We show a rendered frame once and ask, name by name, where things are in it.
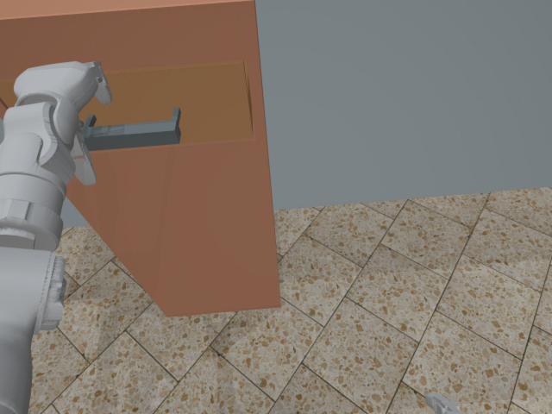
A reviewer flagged cabinet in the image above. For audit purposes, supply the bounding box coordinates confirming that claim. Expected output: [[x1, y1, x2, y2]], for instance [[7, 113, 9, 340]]
[[0, 0, 281, 317]]

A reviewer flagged handle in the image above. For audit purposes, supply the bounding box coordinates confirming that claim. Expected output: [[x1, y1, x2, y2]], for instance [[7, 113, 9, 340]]
[[80, 108, 181, 151]]

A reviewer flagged drawer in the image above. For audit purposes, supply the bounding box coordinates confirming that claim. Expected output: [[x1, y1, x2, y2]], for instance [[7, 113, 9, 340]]
[[0, 60, 253, 152]]

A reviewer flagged robot right hand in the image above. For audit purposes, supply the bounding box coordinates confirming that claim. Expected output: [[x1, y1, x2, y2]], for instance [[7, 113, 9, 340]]
[[425, 392, 467, 414]]

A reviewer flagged robot left upper arm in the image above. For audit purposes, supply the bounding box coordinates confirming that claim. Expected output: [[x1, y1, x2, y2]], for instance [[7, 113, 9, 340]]
[[0, 247, 66, 414]]

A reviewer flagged robot left hand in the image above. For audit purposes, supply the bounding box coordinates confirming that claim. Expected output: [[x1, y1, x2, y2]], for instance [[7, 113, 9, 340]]
[[14, 61, 112, 185]]

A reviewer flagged robot left forearm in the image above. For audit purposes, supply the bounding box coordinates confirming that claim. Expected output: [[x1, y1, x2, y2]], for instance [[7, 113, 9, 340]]
[[0, 90, 79, 253]]

